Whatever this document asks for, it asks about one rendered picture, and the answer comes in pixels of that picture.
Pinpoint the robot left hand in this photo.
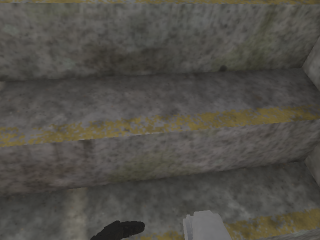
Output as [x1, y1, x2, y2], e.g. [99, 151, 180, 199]
[90, 220, 145, 240]

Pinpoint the robot right thigh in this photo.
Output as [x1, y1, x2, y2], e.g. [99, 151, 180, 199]
[183, 210, 232, 240]

